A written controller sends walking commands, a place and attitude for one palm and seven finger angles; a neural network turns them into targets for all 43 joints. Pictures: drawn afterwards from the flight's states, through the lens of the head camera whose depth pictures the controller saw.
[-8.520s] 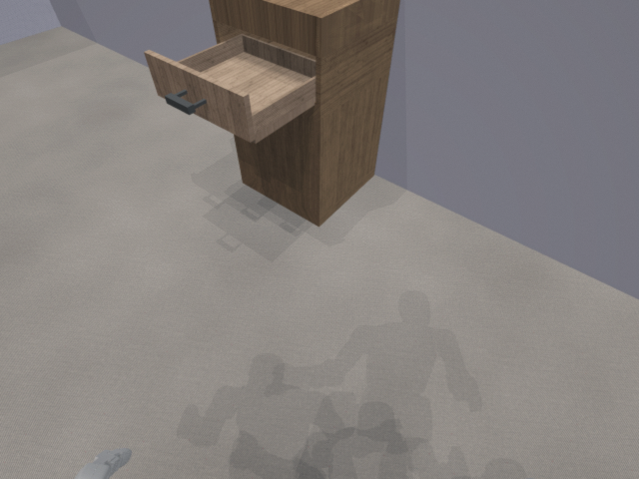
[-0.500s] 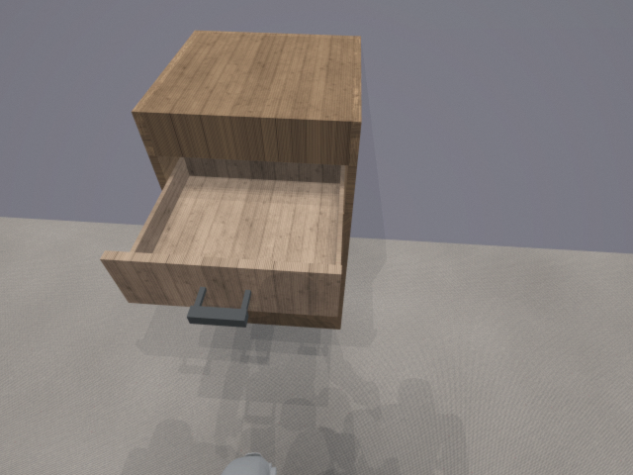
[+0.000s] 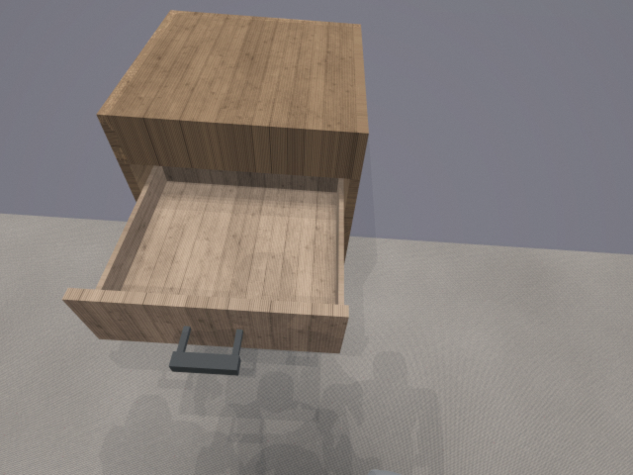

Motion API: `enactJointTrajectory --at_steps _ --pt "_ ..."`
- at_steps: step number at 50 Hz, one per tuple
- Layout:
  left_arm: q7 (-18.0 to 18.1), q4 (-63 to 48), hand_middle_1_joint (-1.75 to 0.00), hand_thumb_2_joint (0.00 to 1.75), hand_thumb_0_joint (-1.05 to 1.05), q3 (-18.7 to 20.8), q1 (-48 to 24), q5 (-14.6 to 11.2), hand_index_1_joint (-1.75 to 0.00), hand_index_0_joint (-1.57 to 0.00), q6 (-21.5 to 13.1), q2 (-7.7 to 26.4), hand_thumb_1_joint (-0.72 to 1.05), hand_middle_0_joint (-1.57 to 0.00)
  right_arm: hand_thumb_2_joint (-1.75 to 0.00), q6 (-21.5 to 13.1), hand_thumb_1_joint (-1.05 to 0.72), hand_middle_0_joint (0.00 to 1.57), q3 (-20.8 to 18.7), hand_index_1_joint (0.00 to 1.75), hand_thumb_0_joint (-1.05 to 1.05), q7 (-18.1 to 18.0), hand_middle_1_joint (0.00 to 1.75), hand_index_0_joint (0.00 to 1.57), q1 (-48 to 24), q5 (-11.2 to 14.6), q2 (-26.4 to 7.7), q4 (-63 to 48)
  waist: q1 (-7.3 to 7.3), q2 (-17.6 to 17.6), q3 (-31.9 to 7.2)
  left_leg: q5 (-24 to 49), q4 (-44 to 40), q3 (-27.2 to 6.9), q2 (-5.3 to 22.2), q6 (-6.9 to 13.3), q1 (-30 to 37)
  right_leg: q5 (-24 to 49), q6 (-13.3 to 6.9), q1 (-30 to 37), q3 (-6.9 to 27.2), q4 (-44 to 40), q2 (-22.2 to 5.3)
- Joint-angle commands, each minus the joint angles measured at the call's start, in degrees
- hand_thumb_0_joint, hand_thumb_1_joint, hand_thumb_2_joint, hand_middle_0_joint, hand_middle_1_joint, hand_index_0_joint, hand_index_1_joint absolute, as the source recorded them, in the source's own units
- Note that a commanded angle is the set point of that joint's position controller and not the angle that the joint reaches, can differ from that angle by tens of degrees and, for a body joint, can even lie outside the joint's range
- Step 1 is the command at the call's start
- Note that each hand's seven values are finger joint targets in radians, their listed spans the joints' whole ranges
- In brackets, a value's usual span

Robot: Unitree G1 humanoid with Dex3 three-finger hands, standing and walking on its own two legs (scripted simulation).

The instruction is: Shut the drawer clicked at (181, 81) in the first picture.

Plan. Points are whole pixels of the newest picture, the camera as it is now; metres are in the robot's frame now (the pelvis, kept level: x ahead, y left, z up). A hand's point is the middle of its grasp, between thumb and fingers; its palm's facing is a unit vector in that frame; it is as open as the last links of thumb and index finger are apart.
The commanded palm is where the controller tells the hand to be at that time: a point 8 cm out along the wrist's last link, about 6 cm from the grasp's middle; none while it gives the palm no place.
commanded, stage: come to a stop and stand still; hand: left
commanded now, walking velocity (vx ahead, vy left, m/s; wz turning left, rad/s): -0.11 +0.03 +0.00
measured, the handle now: (209, 349) +0.30 +0.19 -0.11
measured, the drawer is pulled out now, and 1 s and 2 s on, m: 0.30 0.30 0.30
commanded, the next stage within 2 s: look again from close up in 0.90 s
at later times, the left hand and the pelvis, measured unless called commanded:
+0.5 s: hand out of the picture +0.00 +0.13 -0.15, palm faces +0.09 -0.95 -0.30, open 7.3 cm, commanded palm none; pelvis -0.04 -0.06 +0.01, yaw +1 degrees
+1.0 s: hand out of the picture -0.08 +0.13 -0.17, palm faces +0.05 -0.98 -0.20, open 7.4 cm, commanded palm none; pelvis -0.05 -0.04 +0.00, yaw +0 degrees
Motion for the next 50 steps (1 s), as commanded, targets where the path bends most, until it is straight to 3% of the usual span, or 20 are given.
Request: enactJointTrajectory --at_steps 1,5,7,8,9,13,21,27,30,32,33,35,36,37,40,45,47,48,49,50 --pt "0.1 -2.1 -0.30 0.90 0.00 0.2 5.2 -0.3 -0.30 -0.20 0.1 1.5 0.90 -0.20 -0.90 -0.3 -0.90 0.20 -2.6 0.30 0.00 -0.1 0.30 0.20 2.4 -0.4 -9.8 -2.6 -0.21 13.5 -3.2 31.1 -5.3 -11.5 16.7 7.2 2.4 -2.0 -0.5 3.1 -0.3 -5.9 -0.3" --pt "0.4 -1.1 -0.30 0.90 0.00 0.1 8.3 -0.1 -0.30 -0.20 -1.6 2.8 0.90 -0.20 -0.90 0.1 -0.90 0.20 -2.6 0.30 0.00 0.9 0.30 0.20 3.5 0.3 -8.7 -2.4 1.53 7.7 -6.2 15.6 1.8 -8.9 11.1 1.8 -0.3 15.5 -0.7 14.4 -1.0 -27.8 -0.7" --pt "0.7 -2.1 -0.30 0.90 0.00 0.3 5.3 0.2 -0.30 -0.20 -3.0 9.7 0.90 -0.20 -0.90 0.7 -0.90 0.20 -1.7 0.30 0.00 1.4 0.30 0.20 5.6 1.1 -2.9 -3.6 -0.61 -10.8 -5.6 -15.0 11.8 -3.7 0.5 -4.2 -7.2 37.0 -7.7 14.0 16.0 -33.1 -17.0" --pt "0.5 -2.9 -0.30 0.90 0.00 0.1 4.9 0.0 -0.30 -0.20 -3.0 10.7 0.90 -0.20 -0.90 1.5 -0.90 0.20 -1.8 0.30 0.00 1.5 0.30 0.20 4.8 1.0 -4.1 -4.0 0.54 -7.8 -6.4 -20.6 17.7 -7.2 0.7 -4.1 -5.4 35.8 -11.6 10.6 16.0 -34.5 -19.8" --pt "0.7 -2.8 -0.30 0.90 0.00 0.4 4.1 0.1 -0.30 -0.20 -3.1 9.9 0.90 -0.20 -0.90 2.3 -0.90 0.20 -1.8 0.30 0.00 1.4 0.30 0.20 3.7 0.7 -4.2 -4.1 0.34 -9.9 -5.4 -21.1 21.6 -9.2 0.8 -4.1 -6.6 35.3 -12.0 9.3 16.2 -35.4 -18.3" --pt "0.7 -3.2 -0.30 0.90 0.00 0.3 1.8 -0.3 -0.30 -0.20 -3.4 8.0 0.90 -0.20 -0.90 2.1 -0.90 0.20 -1.8 0.30 0.00 1.8 0.30 0.20 5.7 0.6 -5.1 -1.9 -0.41 -4.7 -3.7 -13.0 29.4 -10.6 0.4 -4.9 -11.3 40.0 -10.6 14.5 9.6 -31.9 -13.9" --pt "1.1 -2.5 -0.30 0.90 0.00 1.4 7.1 0.0 -0.30 -0.20 -3.5 8.9 0.90 -0.20 -0.90 2.1 -0.90 0.20 -1.5 0.30 0.00 1.9 0.30 0.20 3.5 0.5 -6.1 -4.1 2.57 -5.1 -5.2 -12.1 24.7 -11.1 0.4 -5.9 -12.8 35.9 -11.6 21.0 12.4 -33.2 -15.8" --pt "0.3 -2.0 -0.30 0.90 0.00 1.5 6.4 0.5 -0.30 -0.20 -2.9 9.1 0.90 -0.20 -0.90 1.4 -0.90 0.20 -0.9 0.30 0.00 2.3 0.30 0.20 3.5 0.5 -5.6 -4.7 2.70 -7.4 -3.6 -11.8 13.7 -9.2 -0.7 -4.2 -5.1 9.8 -11.1 13.4 14.1 -39.2 -13.8" --pt "0.0 -1.1 -0.30 0.90 0.00 1.0 4.7 0.2 -0.30 -0.20 -2.7 8.5 0.90 -0.20 -0.90 0.7 -0.90 0.20 -0.4 0.30 0.00 2.1 0.30 0.20 7.5 0.4 -4.6 -3.0 0.49 -6.9 -3.4 -6.6 2.4 -7.2 -1.9 -3.5 4.9 -3.7 -8.2 6.2 11.8 -40.8 -10.3" --pt "-0.3 -0.5 -0.30 0.90 0.00 0.4 3.6 -0.3 -0.30 -0.20 -2.4 6.4 0.90 -0.20 -0.90 -0.2 -0.90 0.20 0.1 0.30 0.00 1.6 0.30 0.20 11.2 0.5 -4.5 -1.1 -1.41 -3.8 -2.7 -3.2 -5.9 -7.7 -1.3 -2.7 12.6 -8.9 -4.6 -0.2 8.6 -38.2 -6.2" --pt "-0.5 -0.5 -0.30 0.90 0.00 -0.1 3.9 -0.6 -0.30 -0.20 -2.2 4.5 0.90 -0.20 -0.90 -0.6 -0.90 0.20 0.0 0.30 0.00 1.2 0.30 0.20 12.5 0.2 -6.0 -0.7 -1.80 1.8 -1.4 -8.3 -9.2 -11.8 1.9 -1.7 10.7 -8.7 -3.5 -1.7 6.8 -34.2 -3.3" --pt "-1.1 -0.9 -0.30 0.90 0.00 -0.5 5.0 -0.6 -0.30 -0.20 -1.9 0.8 0.90 -0.20 -0.90 -0.7 -0.90 0.20 -0.7 0.30 0.00 0.7 0.30 0.20 10.6 -0.6 -10.9 -2.2 -1.16 12.7 3.4 -28.8 -20.3 -25.3 12.8 3.1 -2.2 -0.8 -1.6 0.7 -1.6 -19.9 2.6" --pt "-1.3 -0.6 -0.30 0.90 0.00 -0.4 6.3 -0.3 -0.30 -0.20 -2.2 0.1 0.90 -0.20 -0.90 -0.6 -0.90 0.20 -0.6 0.30 0.00 0.4 0.30 0.20 7.5 -0.7 -11.6 -3.3 0.46 12.4 4.8 -29.0 -21.9 -27.1 14.4 4.8 -8.0 0.8 -1.3 2.1 -2.4 -12.9 3.4" --pt "-1.1 0.9 -0.30 0.90 0.00 -0.4 6.1 0.6 -0.30 -0.20 -1.7 0.3 0.90 -0.20 -0.90 -1.1 -0.90 0.20 -0.2 0.30 0.00 0.5 0.30 0.20 5.4 -0.4 -9.7 -3.0 0.15 16.2 5.9 -28.3 -23.4 -26.9 13.3 4.7 -9.1 1.1 -1.4 1.8 -0.3 -7.3 2.5" --pt "-1.6 2.2 -0.30 0.90 0.00 -0.2 9.5 0.4 -0.30 -0.20 -1.8 0.9 0.90 -0.20 -0.90 -1.7 -0.90 0.20 0.6 0.30 0.00 0.0 0.30 0.20 5.2 0.1 -7.5 -2.8 1.36 12.7 6.5 -15.6 -19.9 -21.6 10.9 5.0 -5.3 3.0 -1.1 -2.1 1.4 -0.3 1.7" --pt "-1.6 1.0 -0.30 0.90 0.00 -1.1 6.4 -0.2 -0.30 -0.20 -2.4 -0.5 0.90 -0.20 -0.90 -2.1 -0.90 0.20 -0.1 0.30 0.00 -0.5 0.30 0.20 10.0 -0.4 -7.6 -0.7 -1.38 11.1 2.9 3.1 -13.6 -21.0 12.2 7.3 3.0 -1.5 -0.6 0.2 -0.1 -12.3 0.6" --pt "-1.3 2.0 -0.30 0.90 0.00 -1.3 9.2 -0.6 -0.30 -0.20 -3.1 -1.1 0.90 -0.20 -0.90 -1.9 -0.90 0.20 0.0 0.30 0.00 -0.6 0.30 0.20 10.7 -0.2 -7.3 0.4 -0.10 10.6 -0.3 11.7 -7.8 -19.1 10.7 6.2 3.4 3.8 -0.8 7.7 -0.6 -23.3 1.4" --pt "-1.1 3.3 -0.30 0.90 0.00 -1.2 12.0 -0.6 -0.30 -0.20 -3.5 -0.7 0.90 -0.20 -0.90 -1.9 -0.90 0.20 0.1 0.30 0.00 -0.6 0.30 0.20 11.2 0.2 -6.6 0.7 0.98 7.5 -2.2 11.7 -3.6 -17.4 8.3 4.1 1.8 12.3 -0.7 13.9 -0.3 -30.9 1.3" --pt "-0.7 4.2 -0.30 0.90 0.00 -1.1 13.8 -0.6 -0.30 -0.20 -4.1 1.4 0.90 -0.20 -0.90 -2.2 -0.90 0.20 0.2 0.30 0.00 -0.3 0.30 0.20 12.0 0.9 -4.7 0.8 0.69 1.2 -4.9 7.6 0.5 -14.0 4.9 1.1 -2.0 19.9 -1.4 20.9 5.2 -33.3 -2.5" --pt "2.0 6.7 -0.30 0.90 0.00 -1.1 18.0 0.2 -0.30 -0.20 -5.0 4.2 0.90 -0.20 -0.90 -3.4 -0.90 0.20 0.4 0.30 0.00 0.6 0.30 0.20 1.5 1.3 -5.9 -2.9 4.21 -3.7 0.2 0.3 12.0 -8.5 1.5 -2.4 -4.6 46.4 -1.4 14.0 10.5 -32.0 -7.1"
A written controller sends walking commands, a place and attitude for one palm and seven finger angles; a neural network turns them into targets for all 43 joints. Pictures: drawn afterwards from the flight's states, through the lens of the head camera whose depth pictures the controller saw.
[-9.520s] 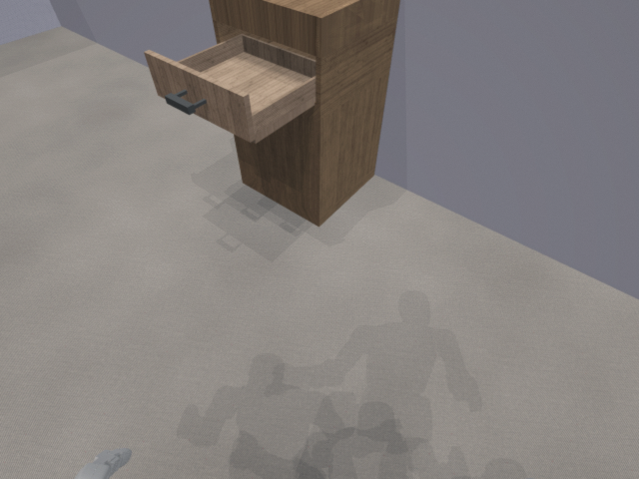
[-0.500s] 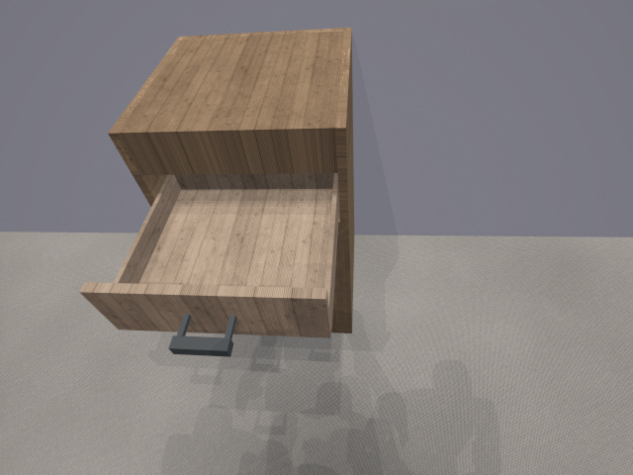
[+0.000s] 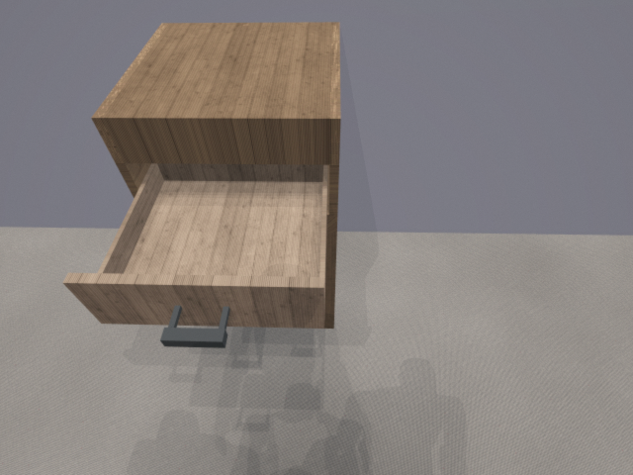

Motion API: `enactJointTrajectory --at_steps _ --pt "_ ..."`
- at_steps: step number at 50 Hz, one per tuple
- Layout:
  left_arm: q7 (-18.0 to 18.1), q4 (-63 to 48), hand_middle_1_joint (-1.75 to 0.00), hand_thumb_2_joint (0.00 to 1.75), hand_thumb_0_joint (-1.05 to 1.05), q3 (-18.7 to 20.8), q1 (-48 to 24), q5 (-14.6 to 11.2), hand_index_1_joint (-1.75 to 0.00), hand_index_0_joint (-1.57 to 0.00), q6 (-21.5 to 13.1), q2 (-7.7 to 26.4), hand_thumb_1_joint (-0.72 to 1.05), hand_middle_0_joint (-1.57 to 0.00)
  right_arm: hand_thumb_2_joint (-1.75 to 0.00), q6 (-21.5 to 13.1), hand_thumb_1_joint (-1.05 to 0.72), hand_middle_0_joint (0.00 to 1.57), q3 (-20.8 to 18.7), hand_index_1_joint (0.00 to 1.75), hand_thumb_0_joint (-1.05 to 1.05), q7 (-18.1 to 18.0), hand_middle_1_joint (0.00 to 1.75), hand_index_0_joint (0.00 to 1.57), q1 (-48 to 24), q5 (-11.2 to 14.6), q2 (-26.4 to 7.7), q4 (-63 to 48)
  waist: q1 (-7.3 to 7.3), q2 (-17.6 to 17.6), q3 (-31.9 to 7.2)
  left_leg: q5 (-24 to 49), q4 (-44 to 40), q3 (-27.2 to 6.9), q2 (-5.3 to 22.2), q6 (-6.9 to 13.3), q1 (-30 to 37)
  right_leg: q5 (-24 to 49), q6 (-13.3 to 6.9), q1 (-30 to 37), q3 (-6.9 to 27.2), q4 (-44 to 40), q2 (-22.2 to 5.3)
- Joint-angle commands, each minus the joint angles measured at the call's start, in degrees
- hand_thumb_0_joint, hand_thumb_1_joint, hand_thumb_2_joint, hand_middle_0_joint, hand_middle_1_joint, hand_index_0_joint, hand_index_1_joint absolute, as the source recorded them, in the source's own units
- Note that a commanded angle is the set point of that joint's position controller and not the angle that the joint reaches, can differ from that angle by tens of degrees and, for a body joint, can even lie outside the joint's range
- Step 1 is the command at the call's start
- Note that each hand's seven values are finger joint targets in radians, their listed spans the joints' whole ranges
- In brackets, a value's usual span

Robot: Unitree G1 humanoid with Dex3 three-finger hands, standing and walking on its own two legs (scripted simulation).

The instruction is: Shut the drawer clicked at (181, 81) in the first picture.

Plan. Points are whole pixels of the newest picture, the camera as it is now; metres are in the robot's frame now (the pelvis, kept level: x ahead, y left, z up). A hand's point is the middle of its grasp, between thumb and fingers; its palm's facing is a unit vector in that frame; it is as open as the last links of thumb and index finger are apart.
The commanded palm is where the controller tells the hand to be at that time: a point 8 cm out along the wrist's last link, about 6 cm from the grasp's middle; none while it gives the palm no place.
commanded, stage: look again from close up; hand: left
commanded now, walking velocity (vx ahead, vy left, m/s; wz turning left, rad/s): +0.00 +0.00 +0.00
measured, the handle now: (197, 325) +0.36 +0.23 -0.11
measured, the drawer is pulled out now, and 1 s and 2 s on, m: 0.30 0.30 0.30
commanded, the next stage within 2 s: raise the hand and make a fist in 0.52 s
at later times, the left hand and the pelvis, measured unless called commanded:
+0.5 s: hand out of the picture +0.03 +0.16 -0.17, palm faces +0.03 -0.97 -0.22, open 7.3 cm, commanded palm none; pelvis +0.03 -0.01 +0.00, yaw +0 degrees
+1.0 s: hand (223, 452) +0.16 +0.12 -0.03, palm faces -0.04 -1.00 +0.07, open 6.2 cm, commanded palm +0.12 +0.21 -0.05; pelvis -0.02 -0.01 -0.05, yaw +1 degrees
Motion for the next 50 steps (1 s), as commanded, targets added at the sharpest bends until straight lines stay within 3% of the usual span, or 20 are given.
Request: enactJointTrajectory --at_steps 1,4,7,10,13,16,23,30,31,32,33,34,35,36,38,42,44,46,49,50 --pt "2.6 -0.6 -0.30 0.90 0.00 -0.7 7.9 -0.1 -0.30 -0.20 -3.4 8.8 0.90 -0.20 -0.90 -1.4 -0.90 0.20 -0.8 0.30 0.00 1.0 0.30 0.20 -3.1 0.7 -3.8 -7.8 0.50 -9.2 1.1 -11.1 17.2 -1.0 2.4 1.7 -11.2 24.4 -2.1 3.7 13.6 -13.3 -13.1" --pt "2.7 -2.6 -0.30 0.90 0.00 -0.4 5.6 -0.2 -0.30 -0.20 -5.0 6.8 0.90 -0.20 -0.90 -0.9 -0.90 0.20 -0.4 0.30 0.00 1.8 0.30 0.20 0.5 0.6 -2.9 -5.4 -0.89 -2.7 -6.9 -7.8 24.5 -0.1 3.0 1.9 -12.6 41.1 -7.3 12.7 13.0 -11.1 -12.7" --pt "2.6 -4.0 -0.30 0.90 0.00 -0.4 4.0 0.1 -0.30 -0.20 -4.4 6.9 0.90 -0.20 -0.90 -1.1 -0.90 0.20 0.0 0.30 0.00 1.5 0.30 0.20 -0.8 1.1 -2.5 -5.9 -0.59 -4.5 -6.1 -9.0 18.2 1.0 2.6 1.7 -10.8 46.8 -9.4 13.0 9.7 -8.9 -11.9" --pt "2.4 -4.0 -0.30 0.90 0.00 -1.0 2.5 -0.3 -0.30 -0.20 -3.4 6.3 0.90 -0.20 -0.90 -1.0 -0.90 0.20 0.3 0.30 0.00 1.0 0.30 0.20 1.1 1.0 -1.9 -4.2 -1.59 -3.4 -0.6 -1.8 6.7 2.1 1.5 1.5 -2.8 33.3 -7.2 5.1 7.6 -8.9 -8.9" --pt "2.0 -4.1 -0.30 0.90 0.00 -1.6 2.2 -0.9 -0.30 -0.20 -2.4 4.7 0.90 -0.20 -0.90 -1.2 -0.90 0.20 0.3 0.30 0.00 0.7 0.30 0.20 3.2 0.6 -4.6 -2.5 -1.65 1.6 4.6 5.4 -0.6 -1.8 5.4 2.9 0.0 11.7 -3.2 -1.7 7.0 -9.5 -5.2" --pt "2.0 -3.9 -0.30 0.90 0.00 -1.6 2.8 -0.7 -0.30 -0.20 -2.3 4.9 0.90 -0.20 -0.90 -1.1 -0.90 0.20 0.8 0.30 0.00 0.5 0.30 0.20 1.4 0.5 -5.5 -2.4 -0.68 5.6 7.5 6.7 -1.4 -4.0 6.8 4.1 -3.5 8.8 -2.6 -0.8 7.4 -11.2 -4.5" --pt "2.0 -3.3 -0.30 0.90 0.00 -1.6 5.0 -1.0 -0.30 -0.20 -2.8 6.3 0.90 -0.20 -0.90 -1.5 -0.90 0.20 1.4 0.30 0.00 0.2 0.30 0.20 1.5 0.7 -6.7 -1.9 -0.11 -0.2 1.7 12.3 -1.3 -3.1 6.3 3.6 -0.3 22.2 -2.0 6.1 7.4 -10.6 -5.8" --pt "2.0 -3.3 -0.30 0.90 0.00 -1.7 5.2 -1.0 -0.30 -0.20 -2.7 6.3 0.90 -0.20 -0.90 -1.6 -0.90 0.20 1.4 0.30 0.00 0.1 0.30 0.20 1.5 0.7 -7.1 -0.8 0.03 0.6 1.0 15.2 -2.1 -3.0 6.5 3.6 1.3 25.0 -2.3 7.1 6.7 -9.9 -6.0" --pt "4.3 -1.5 -0.30 0.90 0.00 -0.6 9.6 -0.2 -0.30 -0.20 -3.9 8.8 0.90 -0.20 -0.90 -2.0 -0.90 0.20 0.4 0.30 0.00 0.4 0.30 0.20 -4.9 1.3 -8.4 -5.5 2.70 -13.6 6.4 7.5 13.4 0.9 5.2 1.9 -10.2 61.3 5.2 6.7 11.4 -10.0 -9.9" --pt "2.0 -86.3 -0.32 0.90 0.00 3.1 -32.5 -11.8 -0.32 -0.22 -16.8 20.1 0.90 -0.22 -0.90 -11.2 -0.90 0.20 -1.3 0.30 0.00 -2.1 0.30 0.20 -4.3 3.9 -19.5 -25.0 -4.82 2.8 -20.7 15.9 2.3 -0.8 0.5 5.0 6.0 45.2 0.1 8.1 8.5 -4.0 -5.6" --pt "3.7 -72.3 -0.34 0.90 0.00 2.8 -10.0 -7.3 -0.34 -0.24 -13.6 16.0 0.90 -0.24 -0.90 -15.5 -0.90 0.20 0.6 0.30 0.00 -3.6 0.30 0.20 -8.7 2.0 -14.4 -22.0 0.54 18.6 -23.3 29.7 0.3 0.9 0.3 5.6 13.5 32.1 -2.4 8.2 6.7 -1.3 -0.5" --pt "6.9 -71.7 -0.37 0.90 0.00 0.8 -7.9 -8.8 -0.37 -0.26 -11.0 13.4 0.90 -0.26 -0.90 -17.1 -0.90 0.20 -0.7 0.30 0.00 -3.4 0.30 0.20 -9.3 2.5 -15.9 -19.4 -0.58 20.7 -18.0 29.8 1.3 -0.8 2.0 3.1 10.6 15.1 -2.1 1.4 2.2 -3.3 -0.4" --pt "6.6 -55.3 -0.39 0.90 0.00 -5.1 8.8 -8.2 -0.39 -0.28 -5.0 0.3 0.90 -0.28 -0.90 -17.0 -0.90 0.20 -0.8 0.30 0.00 -2.8 0.30 0.20 -6.9 3.1 -12.4 -17.7 -1.85 12.3 -10.5 29.1 1.9 -2.3 3.1 3.6 6.4 12.1 -1.2 -2.6 -0.2 -2.8 -0.5" --pt "5.1 -65.7 -0.41 0.90 0.00 -6.1 0.8 -11.2 -0.41 -0.30 -6.3 -0.5 0.90 -0.30 -0.90 -17.3 -0.90 0.20 -1.0 0.30 0.00 -2.6 0.30 0.20 -7.8 3.6 -14.4 -22.0 -2.09 5.7 -4.9 27.7 3.9 -4.0 3.0 4.0 1.2 17.1 -0.6 -3.5 -0.9 -2.2 -0.6" --pt "2.4 -64.0 -0.45 0.90 0.00 -2.1 2.2 -10.1 -0.45 -0.34 -11.4 3.5 0.90 -0.34 -0.90 -18.8 -0.90 0.20 -2.8 0.30 0.00 -2.3 0.30 0.20 -7.3 1.7 -16.4 -24.1 -4.11 -6.0 -5.7 20.5 10.3 -3.5 1.1 4.6 -3.9 20.4 0.7 -10.0 -1.4 0.1 -0.7" --pt "-7.5 -54.2 -0.54 0.90 0.00 -1.8 24.6 -13.0 -0.54 -0.42 -23.0 -3.5 0.90 -0.42 -0.90 -18.7 -0.90 0.20 -4.1 0.30 0.00 0.3 0.30 0.20 -11.4 1.2 -15.0 -31.6 2.31 -20.0 -8.2 8.8 17.4 -2.8 -0.3 2.4 -22.7 18.6 1.7 -13.6 -1.2 9.9 -0.5" --pt "-13.6 -56.1 -0.58 0.90 0.00 1.3 28.5 -14.4 -0.58 -0.46 -29.6 -0.8 0.90 -0.46 -0.90 -18.9 -0.90 0.20 -4.8 0.30 0.00 2.3 0.30 0.20 -12.7 1.6 -15.0 -34.8 4.98 -11.8 -12.7 8.7 20.7 -1.4 -1.3 1.4 -25.7 23.3 0.7 -11.6 1.1 14.3 -1.4" --pt "-18.5 -58.2 -0.62 0.90 0.00 5.1 24.1 -14.9 -0.62 -0.50 -35.0 4.6 0.90 -0.50 -0.90 -18.4 -0.90 0.20 -5.0 0.30 0.00 3.2 0.30 0.20 -14.0 1.8 -15.4 -37.2 4.28 -3.0 -14.7 7.1 24.9 -0.3 -1.8 0.7 -28.8 21.7 -0.2 -14.1 3.3 18.3 -2.1" --pt "-15.8 -64.8 -0.69 0.90 0.00 9.4 15.9 -12.9 -0.69 -0.56 -35.0 10.1 0.90 -0.56 -0.90 -15.4 -0.90 0.20 -4.9 0.30 0.00 2.7 0.30 0.20 -16.0 1.8 -14.6 -40.9 4.57 2.9 -14.0 0.8 28.5 1.0 -2.0 1.9 -34.2 6.4 -1.4 -20.6 4.6 20.1 -1.2" --pt "-14.4 -69.9 -0.71 0.90 0.00 6.2 11.2 -12.7 -0.71 -0.58 -35.1 7.4 0.90 -0.58 -0.90 -14.9 -0.90 0.20 -4.4 0.30 0.00 2.6 0.30 0.20 -17.2 1.8 -14.0 -43.5 3.56 4.9 -14.3 -1.4 29.1 0.7 -2.0 2.4 -34.4 1.0 -1.8 -23.5 4.1 21.0 -0.7"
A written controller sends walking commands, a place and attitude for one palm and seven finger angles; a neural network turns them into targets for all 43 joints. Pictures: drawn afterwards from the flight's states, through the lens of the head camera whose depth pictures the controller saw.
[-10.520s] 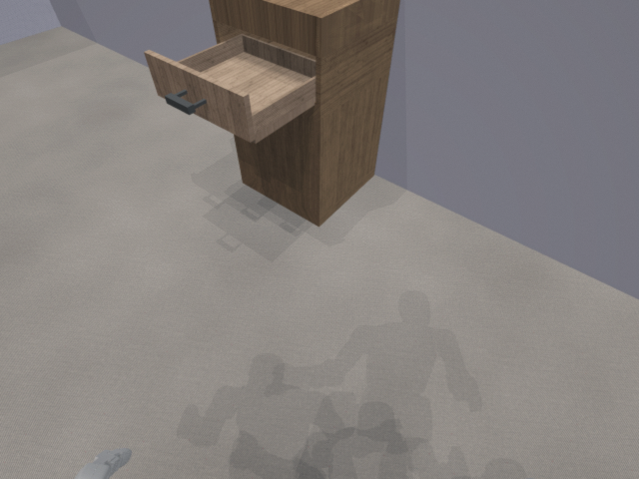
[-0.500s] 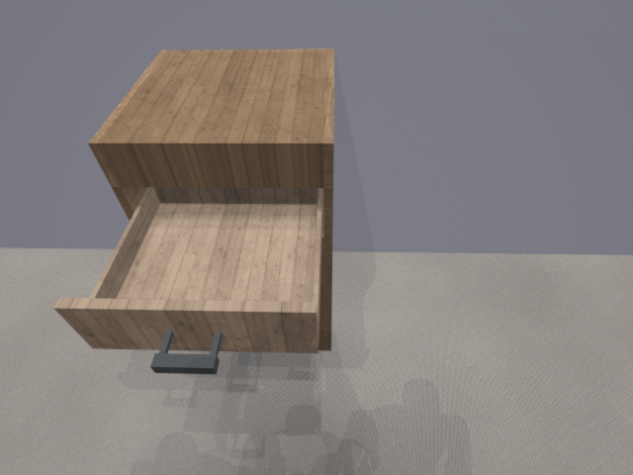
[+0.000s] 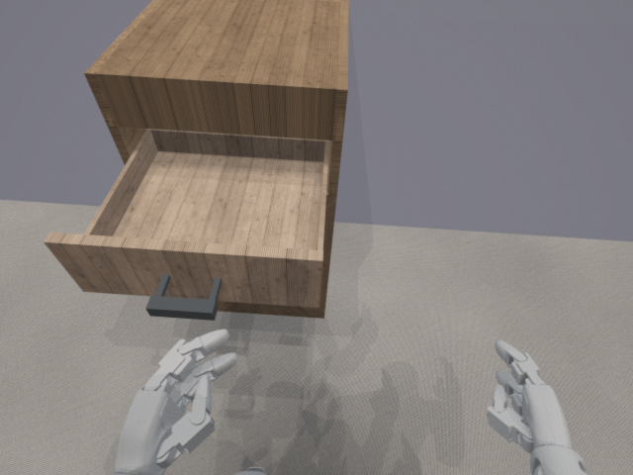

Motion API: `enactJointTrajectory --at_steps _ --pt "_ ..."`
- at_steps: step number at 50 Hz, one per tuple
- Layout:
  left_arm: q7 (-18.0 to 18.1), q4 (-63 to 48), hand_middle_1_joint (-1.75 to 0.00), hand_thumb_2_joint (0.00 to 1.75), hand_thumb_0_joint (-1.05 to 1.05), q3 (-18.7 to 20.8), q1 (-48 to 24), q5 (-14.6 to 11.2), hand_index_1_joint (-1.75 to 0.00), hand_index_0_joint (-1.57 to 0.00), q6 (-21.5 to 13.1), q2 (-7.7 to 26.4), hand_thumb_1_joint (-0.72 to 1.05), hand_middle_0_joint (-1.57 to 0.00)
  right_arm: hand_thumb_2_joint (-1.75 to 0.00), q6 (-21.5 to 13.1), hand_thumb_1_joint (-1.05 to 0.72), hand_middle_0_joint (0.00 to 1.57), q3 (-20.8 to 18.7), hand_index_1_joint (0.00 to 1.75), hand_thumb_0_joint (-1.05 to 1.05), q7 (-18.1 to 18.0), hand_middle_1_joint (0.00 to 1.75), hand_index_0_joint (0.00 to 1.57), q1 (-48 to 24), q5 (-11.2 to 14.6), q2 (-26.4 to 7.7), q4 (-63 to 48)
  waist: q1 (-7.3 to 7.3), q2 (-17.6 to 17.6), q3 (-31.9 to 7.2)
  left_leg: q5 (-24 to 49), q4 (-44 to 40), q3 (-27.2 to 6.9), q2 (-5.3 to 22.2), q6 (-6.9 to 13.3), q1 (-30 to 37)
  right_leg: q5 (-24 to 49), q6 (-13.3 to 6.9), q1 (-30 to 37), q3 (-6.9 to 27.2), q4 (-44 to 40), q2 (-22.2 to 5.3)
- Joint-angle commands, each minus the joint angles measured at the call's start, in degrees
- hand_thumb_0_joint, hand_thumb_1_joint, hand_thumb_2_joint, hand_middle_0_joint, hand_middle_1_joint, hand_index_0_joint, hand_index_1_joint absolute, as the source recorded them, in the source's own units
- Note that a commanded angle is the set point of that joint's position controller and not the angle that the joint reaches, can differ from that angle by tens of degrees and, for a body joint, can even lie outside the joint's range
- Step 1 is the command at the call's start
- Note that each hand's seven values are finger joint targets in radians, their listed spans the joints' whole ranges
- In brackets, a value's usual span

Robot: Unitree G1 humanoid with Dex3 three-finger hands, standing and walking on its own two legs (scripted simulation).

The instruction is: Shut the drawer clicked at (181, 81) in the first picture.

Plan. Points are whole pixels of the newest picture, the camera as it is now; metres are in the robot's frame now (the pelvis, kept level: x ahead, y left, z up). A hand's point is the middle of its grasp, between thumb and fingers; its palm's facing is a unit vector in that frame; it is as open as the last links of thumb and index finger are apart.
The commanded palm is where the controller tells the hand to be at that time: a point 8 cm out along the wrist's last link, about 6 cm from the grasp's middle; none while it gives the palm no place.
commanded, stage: raise the hand and make a fist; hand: left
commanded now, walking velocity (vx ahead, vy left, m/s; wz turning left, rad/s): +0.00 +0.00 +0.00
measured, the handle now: (186, 295) +0.38 +0.23 -0.06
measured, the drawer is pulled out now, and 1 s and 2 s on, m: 0.30 0.30 0.30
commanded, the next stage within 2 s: bring the fist close to the handle in 1.52 s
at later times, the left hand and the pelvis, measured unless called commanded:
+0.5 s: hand (174, 412) +0.19 +0.17 +0.02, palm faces +0.07 -1.00 +0.00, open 3.7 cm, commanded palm +0.15 +0.23 +0.02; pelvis -0.03 +0.01 -0.02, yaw +0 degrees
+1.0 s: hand (162, 421) +0.18 +0.18 +0.03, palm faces -0.01 -1.00 -0.01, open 3.2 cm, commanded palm +0.15 +0.24 +0.04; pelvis +0.00 +0.03 -0.02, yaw +2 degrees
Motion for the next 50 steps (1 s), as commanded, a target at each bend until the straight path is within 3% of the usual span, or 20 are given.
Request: enactJointTrajectory --at_steps 1,5,7,8,10,14,16,18,19,23,26,28,29,32,34,35,36,40,46,50 --pt "4.0 -16.2 -0.73 0.90 0.00 6.6 -0.5 -0.7 -0.73 -0.60 -4.6 8.6 0.90 -0.60 -0.90 -0.1 -0.90 0.20 -0.5 0.30 0.00 -0.1 0.30 0.20 -4.1 0.3 -3.2 -12.5 2.87 7.4 -5.7 4.8 1.6 -2.5 -1.2 0.0 -4.3 6.8 1.7 -1.4 6.2 -2.5 -1.7" --pt "8.1 -32.6 -0.82 0.90 0.00 3.4 -12.8 -0.4 -0.82 -0.68 -10.4 8.5 0.90 -0.68 -0.90 -0.5 -0.90 0.20 0.5 0.30 0.00 -1.2 0.30 0.20 -0.4 -0.4 -2.5 -12.5 -1.59 9.5 -12.6 2.4 6.6 -5.9 0.7 1.2 -2.5 0.8 1.9 -8.0 7.2 -1.0 -0.6" --pt "6.5 -32.0 -0.86 0.90 0.00 -1.3 -15.3 -0.5 -0.86 -0.72 -11.6 7.1 0.90 -0.72 -0.90 -1.7 -0.90 0.20 1.6 0.30 0.00 -1.8 0.30 0.20 0.1 -0.2 -2.8 -11.6 -3.97 9.0 -10.4 -0.6 7.8 -7.0 1.2 1.4 -4.2 -3.5 2.1 -10.9 7.8 -1.9 -0.5" --pt "5.2 -30.3 -0.88 0.90 0.00 -2.1 -14.6 -0.7 -0.88 -0.74 -11.1 7.5 0.90 -0.74 -0.90 -2.3 -0.90 0.20 2.0 0.30 0.00 -2.2 0.30 0.20 0.3 0.0 -3.3 -11.2 -4.19 8.5 -8.9 -2.6 8.1 -7.1 1.3 1.4 -6.1 -6.1 2.1 -10.8 8.3 -2.7 -0.6" --pt "2.0 -23.7 -0.93 0.90 0.00 -3.8 -13.8 -0.9 -0.93 -0.78 -7.1 8.1 0.90 -0.78 -0.90 -2.3 -0.90 0.20 2.8 0.30 0.00 -2.8 0.30 0.20 0.6 0.9 -4.3 -10.8 -5.54 4.3 -5.9 -6.3 9.1 -6.9 1.2 1.6 -10.3 -11.4 2.8 -10.6 9.8 -5.5 -0.9" --pt "-1.6 -11.2 -1.01 0.90 0.00 0.8 -8.2 -1.4 -1.01 -0.86 8.4 12.9 0.90 -0.86 -0.90 -0.7 -0.90 0.20 4.0 0.30 0.00 -4.2 0.30 0.20 -0.9 3.0 -5.1 -12.7 -1.74 -0.2 -4.5 -9.3 6.4 -6.1 0.5 1.4 -13.7 -19.6 3.7 -4.6 12.1 -11.0 -2.2" --pt "-0.2 -15.2 -1.06 0.90 0.00 4.5 -8.9 -3.1 -1.06 -0.90 14.6 14.3 0.90 -0.90 -0.90 0.9 -0.90 0.20 4.5 0.30 0.00 -4.6 0.30 0.20 -2.1 3.5 -4.5 -15.3 0.78 -0.4 -7.8 -7.9 3.6 -5.8 -0.2 1.3 -11.4 -19.8 3.9 1.5 12.1 -12.4 -3.0" --pt "4.0 -19.9 -1.10 0.90 0.00 8.2 -7.4 -5.3 -1.10 -0.94 17.2 13.2 0.90 -0.94 -0.90 1.8 -0.90 0.20 4.3 0.30 0.00 -4.9 0.30 0.20 -2.0 3.1 -3.1 -15.8 2.52 -0.1 -9.9 -5.4 2.2 -5.6 -0.4 0.9 -9.4 -17.6 3.9 4.3 10.9 -12.4 -2.9" --pt "6.9 -21.0 -1.12 0.90 0.00 11.3 -6.8 -5.7 -1.12 -0.96 16.7 14.2 0.90 -0.96 -0.90 2.1 -0.90 0.20 4.2 0.30 0.00 -5.0 0.30 0.20 -2.4 2.6 -2.7 -14.6 3.28 -0.9 -10.6 -3.5 2.1 -5.9 0.0 0.6 -9.0 -15.0 3.7 5.0 9.8 -11.3 -2.4" --pt "13.2 -26.8 -1.21 0.90 0.00 9.5 -1.7 -3.2 -1.21 -1.04 8.1 10.8 0.90 -1.04 -0.90 0.8 -0.90 0.20 3.2 0.30 0.00 -3.1 0.30 0.20 0.7 1.4 -1.3 -11.8 2.90 3.8 -10.0 4.9 0.6 -6.1 1.0 0.2 -5.3 1.7 2.6 2.7 4.8 -5.3 -1.0" --pt "11.9 -24.4 -1.27 0.90 0.00 3.2 -0.9 0.4 -1.27 -1.10 2.0 9.0 0.90 -1.10 -0.90 -0.5 -0.90 0.20 2.7 0.30 0.00 -1.7 0.30 0.20 1.1 0.5 -2.4 -10.3 -0.60 4.6 -6.4 4.3 2.5 -6.3 1.1 0.5 -6.3 2.7 2.8 -3.1 4.1 -3.3 -0.9" --pt "8.7 -22.2 -1.32 0.90 0.00 -0.2 1.7 0.4 -1.32 -1.14 0.3 7.1 0.90 -1.14 -0.90 -1.5 -0.90 0.20 2.2 0.30 0.00 -1.4 0.30 0.20 1.5 0.9 -3.4 -10.4 -1.72 4.4 -4.8 2.3 2.8 -6.6 1.1 0.5 -6.5 0.5 2.8 -5.2 4.2 -3.7 -1.1" --pt "6.9 -21.7 -1.34 0.90 0.00 -2.7 2.4 -0.1 -1.34 -1.16 0.4 5.2 0.90 -1.16 -0.90 -1.7 -0.90 0.20 2.1 0.30 0.00 -1.5 0.30 0.20 1.3 1.1 -3.8 -11.0 -2.70 2.0 -4.1 1.5 3.2 -6.9 1.2 0.8 -6.8 -0.5 3.1 -5.8 4.6 -4.5 -1.2" --pt "4.2 -25.2 -1.40 0.90 0.00 0.3 1.0 -1.7 -1.40 -1.22 1.4 9.5 0.90 -1.22 -0.90 -2.2 -0.90 0.20 1.5 0.30 0.00 -2.7 0.30 0.20 2.7 1.8 -5.1 -12.1 -1.97 2.9 -8.0 -0.4 2.5 -7.1 1.0 0.9 -5.3 -4.1 3.1 -4.2 5.3 -5.8 -1.5" --pt "5.6 -28.3 -1.45 0.90 0.00 4.1 -0.6 -1.8 -1.45 -1.26 2.0 12.9 0.90 -1.26 -0.90 -1.9 -0.90 0.20 1.4 0.30 0.00 -3.4 0.30 0.20 2.8 1.6 -5.1 -12.0 -1.14 3.8 -10.4 1.4 1.9 -7.5 1.1 0.9 -3.4 -1.2 2.9 -3.3 4.0 -4.3 -0.9" --pt "6.7 -30.2 -1.47 0.90 0.00 6.0 1.1 -1.9 -1.47 -1.28 1.9 13.2 0.90 -1.28 -0.90 -1.6 -0.90 0.20 1.2 0.30 0.00 -3.5 0.30 0.20 3.1 1.4 -4.6 -12.5 0.09 5.3 -12.6 3.8 1.3 -7.4 1.1 0.8 -1.5 1.9 2.7 -2.1 3.1 -3.3 -0.7" --pt "7.7 -31.5 -1.49 0.90 0.00 4.8 1.7 -1.7 -1.49 -1.30 2.0 11.7 0.90 -1.30 -0.90 -1.3 -0.90 0.20 1.5 0.30 0.00 -3.3 0.30 0.20 3.1 1.4 -4.2 -12.9 0.03 6.0 -12.9 5.5 0.9 -7.6 1.1 0.7 0.0 4.2 2.6 -2.3 2.1 -2.5 -0.5" --pt "10.8 -31.6 -1.58 0.90 0.00 3.2 5.3 -1.1 -1.58 -1.38 2.8 8.2 0.90 -1.38 -0.90 0.3 -0.90 0.20 1.6 0.30 0.00 -2.4 0.30 0.20 3.3 1.0 -3.1 -13.5 0.29 7.0 -12.4 13.2 0.7 -7.9 1.5 0.0 3.4 11.3 2.5 -2.1 0.3 -1.0 -0.1" --pt "5.8 -27.4 -1.60 0.90 0.00 -2.0 6.0 0.7 -1.60 -1.40 8.1 7.1 0.90 -1.40 -0.90 3.0 -0.90 0.20 2.3 0.30 0.00 -2.1 0.30 0.20 2.3 1.7 -4.2 -15.9 -1.90 2.8 -5.2 7.2 0.0 -7.9 1.3 0.5 -0.5 8.8 3.0 -2.8 0.5 -3.4 0.0" --pt "5.7 -33.3 -1.60 0.90 0.00 1.2 6.4 0.1 -1.60 -1.40 8.6 9.9 0.90 -1.40 -0.90 3.6 -0.90 0.20 2.6 0.30 0.00 -2.5 0.30 0.20 2.8 1.5 -3.7 -17.2 -0.22 5.4 -9.5 9.8 -0.5 -8.1 1.2 0.4 2.6 10.1 2.6 -0.4 0.4 -3.0 0.0"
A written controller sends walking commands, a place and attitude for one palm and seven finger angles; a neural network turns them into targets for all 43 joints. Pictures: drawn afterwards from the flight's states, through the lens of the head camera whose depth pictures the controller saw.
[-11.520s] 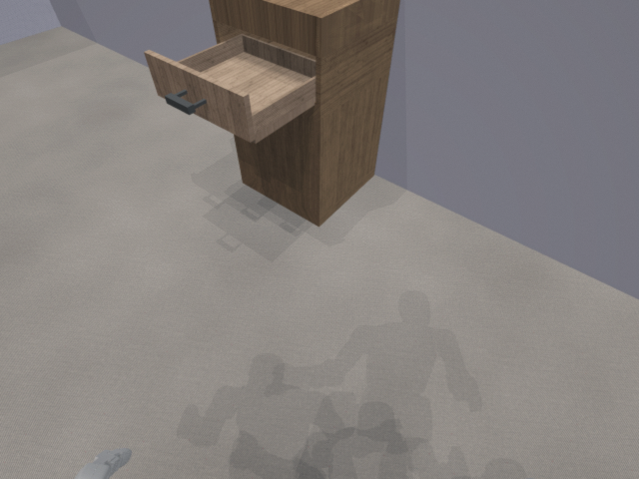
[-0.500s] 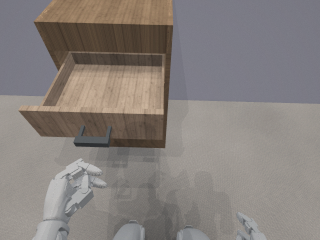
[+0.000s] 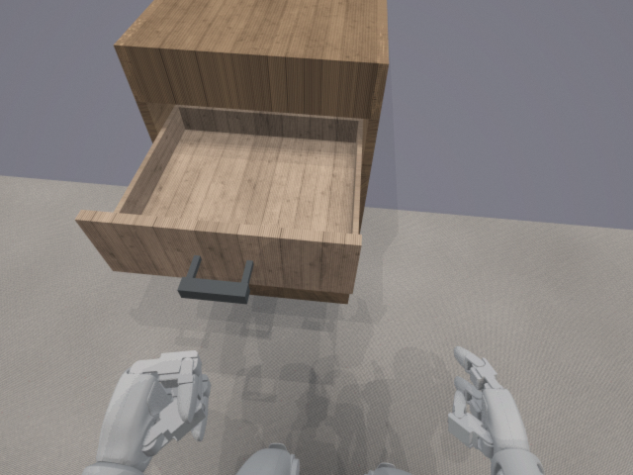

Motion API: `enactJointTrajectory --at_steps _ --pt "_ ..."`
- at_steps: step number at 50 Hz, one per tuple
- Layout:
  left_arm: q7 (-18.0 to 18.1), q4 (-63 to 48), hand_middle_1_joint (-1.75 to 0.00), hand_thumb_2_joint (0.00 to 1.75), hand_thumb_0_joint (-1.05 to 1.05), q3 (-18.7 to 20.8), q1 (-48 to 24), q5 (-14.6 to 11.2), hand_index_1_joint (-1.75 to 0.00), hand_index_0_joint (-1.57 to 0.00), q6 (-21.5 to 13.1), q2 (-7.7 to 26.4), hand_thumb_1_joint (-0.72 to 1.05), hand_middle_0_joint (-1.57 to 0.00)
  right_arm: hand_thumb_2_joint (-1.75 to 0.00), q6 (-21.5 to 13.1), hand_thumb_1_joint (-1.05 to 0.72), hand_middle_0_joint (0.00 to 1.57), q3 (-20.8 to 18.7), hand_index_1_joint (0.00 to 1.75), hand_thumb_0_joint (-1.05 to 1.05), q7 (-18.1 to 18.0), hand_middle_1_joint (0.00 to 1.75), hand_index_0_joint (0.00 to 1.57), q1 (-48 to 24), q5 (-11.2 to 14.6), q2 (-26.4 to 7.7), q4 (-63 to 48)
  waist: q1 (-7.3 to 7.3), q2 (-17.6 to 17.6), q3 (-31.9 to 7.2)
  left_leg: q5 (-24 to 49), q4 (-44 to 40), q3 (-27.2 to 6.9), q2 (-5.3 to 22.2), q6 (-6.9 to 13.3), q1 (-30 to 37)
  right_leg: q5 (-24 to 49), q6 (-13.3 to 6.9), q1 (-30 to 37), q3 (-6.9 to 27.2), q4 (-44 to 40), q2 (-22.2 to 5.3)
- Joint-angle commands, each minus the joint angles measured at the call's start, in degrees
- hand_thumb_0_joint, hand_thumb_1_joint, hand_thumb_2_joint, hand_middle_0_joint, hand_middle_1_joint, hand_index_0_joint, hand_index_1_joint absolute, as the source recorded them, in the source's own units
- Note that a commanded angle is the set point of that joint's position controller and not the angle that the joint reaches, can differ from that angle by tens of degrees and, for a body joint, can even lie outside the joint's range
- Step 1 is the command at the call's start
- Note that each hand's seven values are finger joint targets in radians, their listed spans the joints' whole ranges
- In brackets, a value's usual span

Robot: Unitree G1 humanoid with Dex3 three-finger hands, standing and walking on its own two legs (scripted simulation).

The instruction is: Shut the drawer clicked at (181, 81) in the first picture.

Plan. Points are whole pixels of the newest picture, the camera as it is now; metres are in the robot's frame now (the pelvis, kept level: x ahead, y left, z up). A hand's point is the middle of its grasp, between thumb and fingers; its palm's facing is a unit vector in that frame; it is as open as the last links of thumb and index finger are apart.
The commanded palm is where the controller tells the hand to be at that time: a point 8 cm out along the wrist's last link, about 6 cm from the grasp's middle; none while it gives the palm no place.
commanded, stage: raise the hand and make a fist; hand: left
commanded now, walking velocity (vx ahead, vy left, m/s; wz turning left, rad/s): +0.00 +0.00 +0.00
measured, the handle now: (218, 277) +0.39 +0.19 -0.04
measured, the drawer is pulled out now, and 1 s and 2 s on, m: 0.30 0.30 0.30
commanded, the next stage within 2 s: bring the fist close to the handle in 0.52 s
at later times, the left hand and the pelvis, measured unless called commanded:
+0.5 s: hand (194, 396) +0.19 +0.15 +0.07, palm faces +0.00 -1.00 -0.04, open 3.3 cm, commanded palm +0.16 +0.20 +0.06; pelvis +0.00 +0.00 +0.00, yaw -1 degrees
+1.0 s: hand (222, 389) +0.22 +0.13 +0.02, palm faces -0.08 -1.00 -0.03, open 3.3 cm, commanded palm +0.20 +0.19 +0.02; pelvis +0.00 -0.02 -0.02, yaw +0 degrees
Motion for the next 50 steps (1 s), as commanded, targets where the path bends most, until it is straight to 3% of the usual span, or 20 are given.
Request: enactJointTrajectory --at_steps 1,4,8,11,14,17,19,20,23,24,26,29,31,34,36,38,43,46,49,50 --pt "-0.1 -16.3 -1.60 0.90 0.00 3.7 0.4 -1.2 -1.60 -1.40 -3.2 5.9 0.90 -1.40 -0.90 -2.4 -0.90 0.20 -4.1 0.30 0.00 -1.2 0.30 0.20 -0.4 0.4 -7.7 -9.6 -1.09 0.6 -9.9 14.7 -10.5 -5.4 1.5 -2.2 11.8 12.9 0.5 4.8 3.3 -8.0 0.3" --pt "2.2 -17.7 -1.60 0.90 0.00 6.7 2.3 -1.9 -1.60 -1.40 -5.2 6.8 0.90 -1.40 -0.90 -2.3 -0.90 0.20 -4.3 0.30 0.00 -1.1 0.30 0.20 -0.3 0.0 -6.9 -8.8 -0.06 0.7 -10.8 18.4 -10.2 -5.7 1.7 -2.7 12.9 14.7 0.3 4.9 2.9 -7.2 0.7" --pt "1.5 -15.1 -1.60 0.90 0.00 1.8 2.9 -1.3 -1.60 -1.40 -6.4 2.7 0.90 -1.40 -0.90 -2.5 -0.90 0.20 -4.1 0.30 0.00 -0.3 0.30 0.20 -0.4 0.1 -7.4 -8.6 -1.85 1.8 -7.1 16.0 -9.9 -6.1 1.9 -2.9 11.5 12.1 0.5 1.5 2.4 -7.1 0.5" --pt "-0.2 -12.6 -1.60 0.90 0.00 -1.0 2.8 -0.6 -1.60 -1.40 -5.3 1.7 0.90 -1.40 -0.90 -2.7 -0.90 0.20 -4.1 0.30 0.00 -0.4 0.30 0.20 -0.6 0.4 -8.3 -9.0 -2.90 -0.7 -5.9 10.5 -9.8 -6.3 1.8 -2.3 8.7 8.2 0.7 0.3 2.9 -7.7 0.5" --pt "-0.5 -12.5 -1.60 0.90 0.00 2.4 2.4 -0.6 -1.60 -1.40 -3.9 5.5 0.90 -1.40 -0.90 -2.6 -0.90 0.20 -4.4 0.30 0.00 -1.0 0.30 0.20 -0.8 0.7 -8.8 -9.3 -2.06 -2.4 -6.7 7.8 -10.4 -6.1 1.7 -2.2 7.6 5.9 0.6 1.7 3.6 -8.5 0.5" --pt "1.3 -16.6 -1.60 0.90 0.00 4.6 2.0 -1.1 -1.60 -1.40 -3.9 6.6 0.90 -1.40 -0.90 -2.5 -0.90 0.20 -4.4 0.30 0.00 -1.3 0.30 0.20 -0.2 0.6 -8.1 -9.8 -0.69 0.6 -10.5 10.1 -10.9 -5.7 1.5 -2.3 9.8 7.5 0.4 3.6 3.6 -8.1 0.3" --pt "3.4 -17.4 -1.60 0.90 0.00 6.4 3.0 -1.3 -1.60 -1.40 -4.4 7.2 0.90 -1.40 -0.90 -2.3 -0.90 0.20 -4.5 0.30 0.00 -1.3 0.30 0.20 -0.3 0.4 -7.6 -9.4 0.05 0.3 -11.4 12.9 -10.9 -5.5 1.5 -2.6 10.5 9.6 0.3 4.6 3.3 -7.5 0.6" --pt "4.0 -17.5 -1.60 0.90 0.00 5.8 4.8 -1.5 -1.60 -1.40 -4.7 5.8 0.90 -1.40 -0.90 -2.2 -0.90 0.20 -4.5 0.30 0.00 -1.2 0.30 0.20 -0.1 0.4 -7.2 -9.5 0.28 1.0 -11.6 14.5 -10.8 -5.2 1.6 -2.6 11.2 11.1 0.3 4.8 3.2 -7.4 0.6" --pt "4.7 -16.2 -1.60 0.90 0.00 3.1 5.2 -1.4 -1.60 -1.40 -5.1 3.3 0.90 -1.40 -0.90 -2.3 -0.90 0.20 -4.4 0.30 0.00 -0.5 0.30 0.20 -0.4 0.4 -7.3 -9.2 -0.68 1.3 -8.6 14.3 -10.7 -5.2 1.7 -2.8 10.3 10.9 0.4 3.6 2.8 -7.6 0.5" --pt "4.6 -13.6 -1.60 0.90 0.00 3.6 6.1 -1.0 -1.60 -1.40 -4.7 3.8 0.90 -1.40 -0.90 -1.9 -0.90 0.20 -4.6 0.30 0.00 -0.5 0.30 0.20 -0.5 0.4 -7.5 -8.8 -1.16 -1.2 -7.4 13.3 -10.6 -5.3 1.8 -2.5 9.0 10.5 0.5 3.4 2.9 -8.0 0.7" --pt "3.3 -12.6 -1.60 0.90 0.00 1.2 5.2 -0.4 -1.60 -1.40 -4.8 2.8 0.90 -1.40 -0.90 -2.0 -0.90 0.20 -4.4 0.30 0.00 -0.4 0.30 0.20 -0.7 0.5 -8.1 -9.1 -2.10 -1.7 -5.2 9.5 -10.3 -5.1 1.7 -2.3 7.2 7.5 0.7 1.9 3.3 -8.6 0.5" --pt "1.9 -11.9 -1.60 0.90 0.00 2.1 4.6 -0.3 -1.60 -1.40 -4.4 4.7 0.90 -1.40 -0.90 -2.0 -0.90 0.20 -4.5 0.30 0.00 -0.7 0.30 0.20 -0.7 0.6 -8.4 -9.1 -2.38 -3.0 -5.0 7.8 -9.8 -4.8 1.4 -1.8 5.8 6.2 0.7 2.8 4.7 -9.6 0.3" --pt "1.4 -14.1 -1.60 0.90 0.00 3.9 4.4 -0.8 -1.60 -1.40 -4.9 6.2 0.90 -1.40 -0.90 -2.1 -0.90 0.20 -4.6 0.30 0.00 -0.9 0.30 0.20 -0.2 0.6 -8.1 -9.3 -1.64 -2.0 -7.9 8.9 -9.4 -4.3 1.2 -1.8 6.7 7.2 0.7 4.2 5.3 -9.6 0.2" --pt "2.2 -12.5 -1.60 0.90 0.00 6.6 0.7 -1.2 -1.60 -1.40 -6.4 7.5 0.90 -1.40 -0.90 -2.1 -0.90 0.20 -4.5 0.30 0.00 -1.2 0.30 0.20 -0.3 0.2 -7.8 -8.0 -1.94 -2.1 -7.1 9.0 -7.8 -4.4 1.2 -1.8 4.9 7.2 0.6 2.6 5.4 -8.5 0.4" --pt "2.4 -10.6 -1.60 0.90 0.00 6.0 -2.1 -1.7 -1.60 -1.40 -8.2 5.8 0.90 -1.40 -0.90 -2.5 -0.90 0.20 -4.2 0.30 0.00 -1.0 0.30 0.20 -0.4 0.0 -7.5 -7.5 -2.61 -1.9 -5.8 7.9 -6.4 -4.5 1.1 -1.9 3.4 6.0 0.7 0.4 5.6 -7.9 0.3" --pt "2.0 -10.0 -1.60 0.90 0.00 6.0 -2.0 -2.1 -1.60 -1.40 -9.7 5.1 0.90 -1.40 -0.90 -3.1 -0.90 0.20 -4.3 0.30 0.00 -0.9 0.30 0.20 -0.7 -0.1 -7.7 -7.0 -2.17 0.2 -7.8 8.4 -5.3 -4.3 1.0 -2.1 3.1 6.5 0.5 -0.1 5.9 -6.7 0.3" --pt "-0.7 -7.1 -1.60 0.90 0.00 3.6 -5.8 -1.8 -1.60 -1.40 -9.2 5.0 0.90 -1.40 -0.90 -3.3 -0.90 0.20 -4.3 0.30 0.00 -0.7 0.30 0.20 -0.3 -0.1 -8.5 -6.6 -3.41 0.9 -10.5 9.4 -3.2 -4.2 1.1 -1.8 2.4 8.4 0.7 -1.0 6.5 -5.6 0.0" --pt "-1.2 -6.1 -1.60 0.90 0.00 4.4 -8.2 -1.6 -1.60 -1.40 -8.1 6.2 0.90 -1.40 -0.90 -3.1 -0.90 0.20 -4.4 0.30 0.00 -0.9 0.30 0.20 -0.3 -0.1 -8.8 -6.3 -3.20 0.6 -11.9 10.1 -2.3 -4.1 1.1 -1.6 1.5 9.2 0.7 -0.7 7.0 -4.9 -0.1" --pt "0.0 -4.0 -1.60 0.90 0.00 8.0 -7.8 -2.0 -1.60 -1.40 -7.0 8.1 0.90 -1.40 -0.90 -2.5 -0.90 0.20 -4.6 0.30 0.00 -1.0 0.30 0.20 -0.3 -0.3 -8.6 -5.9 -2.24 -1.9 -13.4 11.3 -1.9 -4.0 1.2 -1.6 0.5 10.9 0.8 0.4 6.7 -4.2 0.2" --pt "0.4 -4.1 -1.60 0.90 0.00 8.2 -8.2 -2.1 -1.60 -1.40 -7.1 7.6 0.90 -1.40 -0.90 -2.3 -0.90 0.20 -4.6 0.30 0.00 -0.9 0.30 0.20 -0.6 -0.3 -8.6 -6.0 -1.73 -0.9 -14.0 12.1 -1.9 -4.1 1.1 -1.8 0.4 11.8 0.7 0.6 6.4 -3.3 0.2"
